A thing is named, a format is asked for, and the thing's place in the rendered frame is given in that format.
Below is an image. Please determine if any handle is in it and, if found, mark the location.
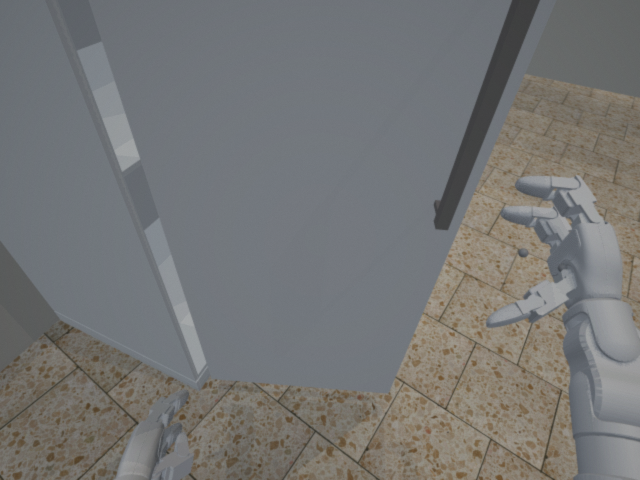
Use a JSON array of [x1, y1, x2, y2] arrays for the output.
[[434, 0, 540, 230]]

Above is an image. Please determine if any robot right forearm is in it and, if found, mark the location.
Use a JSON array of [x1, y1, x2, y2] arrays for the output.
[[562, 298, 640, 480]]

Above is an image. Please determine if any right robot hand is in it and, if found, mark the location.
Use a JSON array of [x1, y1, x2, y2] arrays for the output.
[[486, 175, 623, 328]]

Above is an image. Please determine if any fridge door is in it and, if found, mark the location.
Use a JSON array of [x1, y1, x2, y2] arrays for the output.
[[89, 0, 556, 394]]

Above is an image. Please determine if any left robot hand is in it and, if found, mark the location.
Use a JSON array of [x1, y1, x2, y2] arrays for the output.
[[115, 389, 194, 480]]

